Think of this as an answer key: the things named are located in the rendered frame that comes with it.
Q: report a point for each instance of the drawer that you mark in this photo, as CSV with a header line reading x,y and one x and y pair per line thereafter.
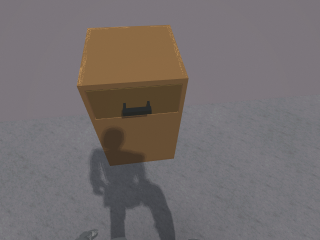
x,y
109,103

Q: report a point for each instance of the robot left hand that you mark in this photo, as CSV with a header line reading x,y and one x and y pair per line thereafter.
x,y
88,235

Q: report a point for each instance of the handle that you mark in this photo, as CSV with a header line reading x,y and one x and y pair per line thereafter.
x,y
134,111

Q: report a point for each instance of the cabinet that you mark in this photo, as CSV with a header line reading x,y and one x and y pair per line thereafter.
x,y
127,57

